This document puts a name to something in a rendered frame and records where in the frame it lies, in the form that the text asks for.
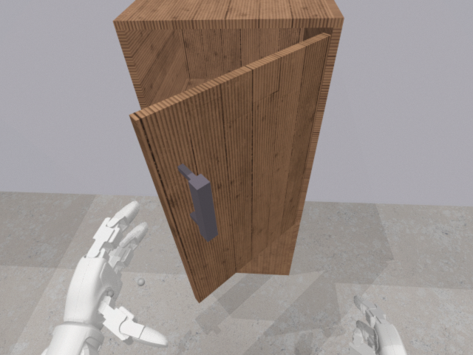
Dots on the robot left hand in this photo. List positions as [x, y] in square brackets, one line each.
[99, 271]

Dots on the left robot forearm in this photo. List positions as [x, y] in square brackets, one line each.
[75, 338]

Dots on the handle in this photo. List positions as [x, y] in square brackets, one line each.
[204, 215]

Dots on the cupboard door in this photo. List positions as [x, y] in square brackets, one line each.
[248, 132]

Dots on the robot right hand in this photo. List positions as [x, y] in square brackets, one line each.
[383, 340]

